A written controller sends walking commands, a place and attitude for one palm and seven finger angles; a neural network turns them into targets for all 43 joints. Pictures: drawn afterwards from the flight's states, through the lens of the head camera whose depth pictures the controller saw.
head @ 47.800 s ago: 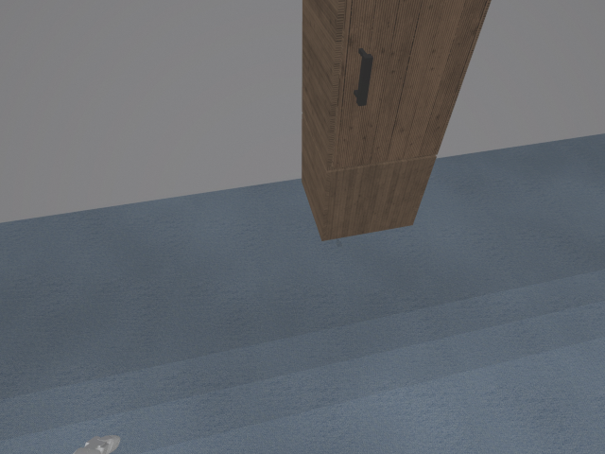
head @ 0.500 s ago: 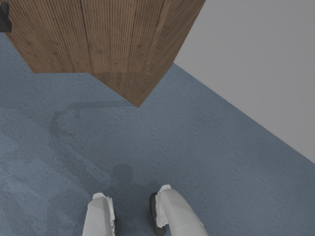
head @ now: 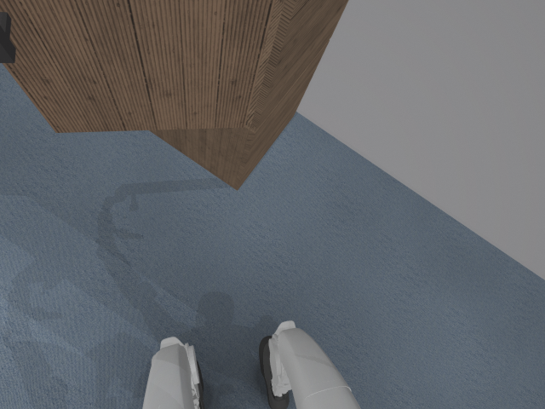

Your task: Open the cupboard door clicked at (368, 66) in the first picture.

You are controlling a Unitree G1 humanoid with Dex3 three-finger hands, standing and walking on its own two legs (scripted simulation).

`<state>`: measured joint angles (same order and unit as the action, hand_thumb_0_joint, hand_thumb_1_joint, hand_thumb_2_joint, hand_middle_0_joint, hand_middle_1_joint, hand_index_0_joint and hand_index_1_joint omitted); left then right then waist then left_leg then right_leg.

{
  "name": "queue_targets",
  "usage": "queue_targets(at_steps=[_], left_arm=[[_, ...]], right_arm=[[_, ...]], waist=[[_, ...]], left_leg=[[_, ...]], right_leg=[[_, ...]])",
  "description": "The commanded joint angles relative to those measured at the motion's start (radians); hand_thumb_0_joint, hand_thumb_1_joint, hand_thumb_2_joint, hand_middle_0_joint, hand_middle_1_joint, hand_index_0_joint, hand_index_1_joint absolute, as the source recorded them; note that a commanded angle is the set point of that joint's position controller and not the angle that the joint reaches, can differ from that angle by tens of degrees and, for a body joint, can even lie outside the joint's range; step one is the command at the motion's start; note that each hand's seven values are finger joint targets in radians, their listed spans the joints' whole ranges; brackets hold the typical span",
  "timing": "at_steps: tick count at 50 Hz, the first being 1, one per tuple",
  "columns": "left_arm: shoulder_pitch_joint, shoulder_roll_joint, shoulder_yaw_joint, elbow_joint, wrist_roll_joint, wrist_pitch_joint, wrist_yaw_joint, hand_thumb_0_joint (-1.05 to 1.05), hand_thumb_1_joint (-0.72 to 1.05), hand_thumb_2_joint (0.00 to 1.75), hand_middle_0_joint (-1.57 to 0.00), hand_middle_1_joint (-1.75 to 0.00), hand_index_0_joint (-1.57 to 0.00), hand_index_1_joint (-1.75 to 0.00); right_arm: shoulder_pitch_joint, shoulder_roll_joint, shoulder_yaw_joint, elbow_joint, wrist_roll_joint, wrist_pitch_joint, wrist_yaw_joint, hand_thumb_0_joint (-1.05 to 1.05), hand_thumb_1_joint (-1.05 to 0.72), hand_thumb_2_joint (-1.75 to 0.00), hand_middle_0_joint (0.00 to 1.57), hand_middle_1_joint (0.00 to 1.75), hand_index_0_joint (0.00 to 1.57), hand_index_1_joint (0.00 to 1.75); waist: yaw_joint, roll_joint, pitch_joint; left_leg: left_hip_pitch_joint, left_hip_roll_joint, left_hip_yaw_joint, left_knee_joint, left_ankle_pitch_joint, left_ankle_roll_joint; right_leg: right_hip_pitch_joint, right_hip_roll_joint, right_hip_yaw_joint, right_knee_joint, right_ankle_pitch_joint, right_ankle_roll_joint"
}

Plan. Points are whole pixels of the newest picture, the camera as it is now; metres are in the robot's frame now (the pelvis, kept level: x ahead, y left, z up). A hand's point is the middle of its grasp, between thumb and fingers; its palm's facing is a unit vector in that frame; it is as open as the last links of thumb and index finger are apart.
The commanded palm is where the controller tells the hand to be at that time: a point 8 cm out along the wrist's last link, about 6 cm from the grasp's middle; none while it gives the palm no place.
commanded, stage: slide the fingers in behind the handle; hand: left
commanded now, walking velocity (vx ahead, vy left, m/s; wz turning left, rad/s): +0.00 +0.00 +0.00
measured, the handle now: out of the picture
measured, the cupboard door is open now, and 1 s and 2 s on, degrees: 42 42 42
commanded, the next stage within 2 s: close the thumb around the handle in 1.14 s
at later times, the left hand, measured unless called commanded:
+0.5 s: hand out of the picture +0.55 +0.27 +0.09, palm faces +0.01 -1.00 -0.01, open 14.0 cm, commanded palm +0.55 +0.29 +0.09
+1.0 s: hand out of the picture +0.56 +0.25 +0.09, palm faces +0.02 -1.00 -0.02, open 14.0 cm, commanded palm +0.54 +0.27 +0.09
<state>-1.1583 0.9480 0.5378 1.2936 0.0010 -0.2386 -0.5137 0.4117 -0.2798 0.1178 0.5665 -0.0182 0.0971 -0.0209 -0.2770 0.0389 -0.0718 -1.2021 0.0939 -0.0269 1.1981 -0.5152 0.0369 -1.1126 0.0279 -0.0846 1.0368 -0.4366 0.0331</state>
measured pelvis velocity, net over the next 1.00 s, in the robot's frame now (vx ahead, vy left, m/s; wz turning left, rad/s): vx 0.00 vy -0.01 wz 0.01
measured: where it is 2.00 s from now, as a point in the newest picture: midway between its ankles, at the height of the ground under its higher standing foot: (236, 397)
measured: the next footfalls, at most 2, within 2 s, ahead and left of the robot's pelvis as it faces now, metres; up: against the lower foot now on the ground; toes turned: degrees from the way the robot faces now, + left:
none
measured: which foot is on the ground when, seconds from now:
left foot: down 0.00-1.00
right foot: down 0.00-1.00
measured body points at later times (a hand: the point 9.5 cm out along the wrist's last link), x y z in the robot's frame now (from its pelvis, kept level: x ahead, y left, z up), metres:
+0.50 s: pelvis +0.00 +0.00 +0.01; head +0.19 +0.05 +0.42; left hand +0.55 +0.33 +0.09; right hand -0.02 -0.26 -0.08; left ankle +0.01 +0.09 -0.64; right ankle +0.02 -0.15 -0.64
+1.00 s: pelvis +0.00 -0.01 +0.01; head +0.18 +0.03 +0.42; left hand +0.55 +0.30 +0.10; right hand -0.02 -0.26 -0.09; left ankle +0.01 +0.09 -0.64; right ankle +0.02 -0.15 -0.64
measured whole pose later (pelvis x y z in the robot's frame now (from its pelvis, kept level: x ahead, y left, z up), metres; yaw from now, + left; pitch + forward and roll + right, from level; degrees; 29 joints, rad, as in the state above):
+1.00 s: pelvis +0.00 -0.01 +0.01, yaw +1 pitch +28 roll -6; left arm -1.10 0.78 0.49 1.26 -0.03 -0.31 -0.39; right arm 0.41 -0.27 0.09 0.60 -0.03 0.09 0.00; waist -0.25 0.05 -0.08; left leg -1.14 0.09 -0.01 1.16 -0.51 0.03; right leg -1.07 0.02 -0.07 1.03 -0.44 0.03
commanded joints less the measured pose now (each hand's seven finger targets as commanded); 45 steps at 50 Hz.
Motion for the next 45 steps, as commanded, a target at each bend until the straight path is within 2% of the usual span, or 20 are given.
queue_targets(at_steps=[1,3,5,8,10,11,16,18,20,21,22,24,28,33,36,37,39,40,44,45], left_arm=[[-0.395,0.294,0.032,-0.227,-0.038,-0.073,0.012,0.0,-0.5,0.3,-0.3,-1.2,-0.3,-1.2],[-0.373,0.301,0.041,-0.216,-0.037,-0.074,0.012,0.0,-0.5,0.3,-0.3,-1.2,-0.3,-1.2],[-0.39,0.233,0.002,-0.234,-0.045,-0.078,0.015,0.0,-0.5,0.3,-0.3,-1.2,-0.3,-1.2],[-0.378,0.254,0.025,-0.223,-0.048,-0.075,0.023,0.0,-0.5,0.3,-0.3,-1.2,-0.3,-1.2],[-0.399,0.212,-0.002,-0.24,-0.051,-0.08,0.027,0.0,-0.5,0.3,-0.3,-1.2,-0.3,-1.2],[-0.398,0.216,0.004,-0.246,-0.05,-0.081,0.031,0.0,-0.5,0.3,-0.3,-1.2,-0.3,-1.2],[-0.368,0.206,0.019,-0.264,-0.059,-0.092,0.044,0.0,-0.5,0.3,-0.3,-1.2,-0.3,-1.2],[-0.364,0.18,0.002,-0.26,-0.06,-0.09,0.049,0.0,-0.5,0.3,-0.3,-1.2,-0.3,-1.2],[-0.36,0.195,0.023,-0.277,-0.065,-0.099,0.056,0.0,-0.5,0.3,-0.3,-1.2,-0.3,-1.2],[-0.352,0.171,0.003,-0.269,-0.06,-0.099,0.056,0.0,-0.5,0.3,-0.3,-1.2,-0.3,-1.2],[-0.361,0.148,-0.009,-0.26,-0.064,-0.1,0.059,0.0,-0.5,0.3,-0.3,-1.2,-0.3,-1.2],[-0.36,0.161,-0.003,-0.244,-0.064,-0.1,0.066,0.0,-0.5,0.3,-0.3,-1.2,-0.3,-1.2],[-0.387,0.117,-0.033,-0.254,-0.06,-0.112,0.081,0.0,-0.5,0.3,-0.3,-1.2,-0.3,-1.2],[-0.393,0.107,-0.032,-0.251,-0.062,-0.115,0.091,0.0,-0.5,0.3,-0.3,-1.2,-0.3,-1.2],[-0.381,0.081,-0.037,-0.283,-0.065,-0.123,0.099,0.0,-0.5,0.3,-0.3,-1.2,-0.3,-1.2],[-0.372,0.073,-0.036,-0.258,-0.067,-0.118,0.103,0.0,-0.5,0.3,-0.3,-1.2,-0.3,-1.2],[-0.371,0.119,-0.011,-0.238,-0.062,-0.112,0.11,0.0,-0.5,0.3,-0.3,-1.2,-0.3,-1.2],[-0.378,0.139,0.005,-0.251,-0.059,-0.119,0.114,0.0,-0.5,0.3,-0.3,-1.2,-0.3,-1.2],[-0.391,0.133,-0.008,-0.265,-0.046,-0.13,0.129,0.0,-0.5,0.3,-0.3,-1.2,-0.3,-1.2],[-0.396,0.125,-0.009,-0.29,-0.053,-0.142,0.127,0.0,-0.5,0.3,-0.3,-1.2,-0.3,-1.2]], right_arm=[[0.237,-0.224,-0.088,-0.005,0.0,-0.003,-0.011,0.0,-0.9,-0.9,0.2,0.3,0.2,0.3],[0.239,-0.222,-0.088,-0.005,0.0,-0.003,-0.009,0.0,-0.9,-0.9,0.2,0.3,0.2,0.3],[0.242,-0.218,-0.094,-0.002,0.0,-0.006,-0.007,0.0,-0.9,-0.9,0.2,0.3,0.2,0.3],[0.249,-0.224,-0.096,0.006,-0.002,-0.005,-0.007,0.0,-0.9,-0.9,0.2,0.3,0.2,0.3],[0.249,-0.22,-0.098,0.01,-0.005,-0.007,-0.005,0.0,-0.9,-0.9,0.2,0.3,0.2,0.3],[0.249,-0.221,-0.099,0.012,-0.006,-0.006,-0.004,0.0,-0.9,-0.9,0.2,0.3,0.2,0.3],[0.25,-0.218,-0.105,0.013,-0.008,-0.004,0.003,0.0,-0.9,-0.9,0.2,0.3,0.2,0.3],[0.246,-0.215,-0.106,0.014,-0.008,-0.004,0.004,0.0,-0.9,-0.9,0.2,0.3,0.2,0.3],[0.247,-0.214,-0.107,0.011,-0.009,-0.004,0.004,0.0,-0.9,-0.9,0.2,0.3,0.2,0.3],[0.244,-0.212,-0.108,0.012,-0.008,-0.003,0.006,0.0,-0.9,-0.9,0.2,0.3,0.2,0.3],[0.24,-0.21,-0.109,0.015,-0.008,-0.005,0.007,0.0,-0.9,-0.9,0.2,0.3,0.2,0.3],[0.237,-0.213,-0.107,0.013,-0.006,-0.006,0.005,0.0,-0.9,-0.9,0.2,0.3,0.2,0.3],[0.236,-0.21,-0.11,0.019,-0.008,-0.009,0.006,0.0,-0.9,-0.9,0.2,0.3,0.2,0.3],[0.237,-0.208,-0.11,0.024,-0.01,-0.011,0.007,0.0,-0.9,-0.9,0.2,0.3,0.2,0.3],[0.241,-0.205,-0.115,0.024,-0.012,-0.01,0.011,0.0,-0.9,-0.9,0.2,0.3,0.2,0.3],[0.239,-0.203,-0.115,0.024,-0.012,-0.01,0.013,0.0,-0.9,-0.9,0.2,0.3,0.2,0.3],[0.239,-0.207,-0.111,0.02,-0.008,-0.009,0.01,0.0,-0.9,-0.9,0.2,0.3,0.2,0.3],[0.237,-0.206,-0.109,0.016,-0.01,-0.011,0.009,0.0,-0.9,-0.9,0.2,0.3,0.2,0.3],[0.238,-0.203,-0.11,0.02,-0.011,-0.011,0.012,0.0,-0.9,-0.9,0.2,0.3,0.2,0.3],[0.24,-0.202,-0.112,0.02,-0.012,-0.012,0.013,0.0,-0.9,-0.9,0.2,0.3,0.2,0.3]], waist=[[0.008,0.291,-0.562],[0.017,0.281,-0.565],[0.007,0.306,-0.561],[0.011,0.279,-0.569],[0.008,0.31,-0.565],[0.009,0.314,-0.571],[0.024,0.293,-0.59],[0.015,0.277,-0.567],[0.026,0.291,-0.582],[0.025,0.287,-0.589],[0.014,0.272,-0.566],[0.012,0.242,-0.539],[0.008,0.275,-0.551],[0.01,0.259,-0.563],[0.02,0.291,-0.608],[0.015,0.263,-0.584],[0.015,0.211,-0.563],[0.027,0.244,-0.571],[0.023,0.255,-0.58],[0.027,0.282,-0.606]], left_leg=[[0.605,-0.02,-0.077,-0.123,0.546,-0.009],[0.593,-0.023,-0.073,-0.126,0.542,-0.009],[0.634,-0.02,-0.083,-0.129,0.565,-0.011],[0.632,-0.021,-0.083,-0.132,0.566,-0.013],[0.653,-0.021,-0.087,-0.134,0.581,-0.016],[0.671,-0.018,-0.09,-0.136,0.594,-0.02],[0.671,-0.022,-0.084,-0.136,0.622,-0.02],[0.65,-0.025,-0.073,-0.136,0.603,-0.015],[0.658,-0.026,-0.075,-0.137,0.621,-0.015],[0.67,-0.025,-0.077,-0.14,0.625,-0.019],[0.654,-0.027,-0.071,-0.138,0.599,-0.016],[0.609,-0.03,-0.064,-0.143,0.556,-0.01],[0.654,-0.026,-0.075,-0.143,0.567,-0.017],[0.641,-0.028,-0.071,-0.138,0.571,-0.015],[0.696,-0.026,-0.079,-0.139,0.635,-0.023],[0.67,-0.028,-0.074,-0.136,0.611,-0.019],[0.599,-0.033,-0.061,-0.141,0.551,-0.01],[0.607,-0.035,-0.063,-0.139,0.564,-0.012],[0.618,-0.033,-0.06,-0.141,0.566,-0.014],[0.655,-0.032,-0.068,-0.14,0.599,-0.017]], right_leg=[[0.12,0.053,-0.002,-0.083,0.271,-0.049],[0.14,0.055,0.0,-0.082,0.275,-0.05],[0.1,0.053,-0.003,-0.083,0.27,-0.052],[0.116,0.053,-0.003,-0.087,0.275,-0.05],[0.092,0.049,-0.004,-0.085,0.272,-0.053],[0.089,0.05,-0.007,-0.088,0.274,-0.051],[0.13,0.052,-0.002,-0.09,0.308,-0.052],[0.143,0.053,0.0,-0.096,0.317,-0.05],[0.154,0.051,0.003,-0.091,0.328,-0.054],[0.147,0.053,0.0,-0.091,0.323,-0.052],[0.143,0.053,0.002,-0.098,0.317,-0.05],[0.165,0.052,0.006,-0.1,0.312,-0.049],[0.124,0.049,0.004,-0.098,0.288,-0.051],[0.147,0.047,0.006,-0.092,0.308,-0.051],[0.138,0.047,0.004,-0.088,0.326,-0.053],[0.141,0.049,0.005,-0.091,0.324,-0.052],[0.193,0.049,0.012,-0.094,0.327,-0.048],[0.19,0.047,0.014,-0.087,0.33,-0.054],[0.197,0.047,0.015,-0.09,0.335,-0.051],[0.185,0.049,0.013,-0.082,0.34,-0.056]])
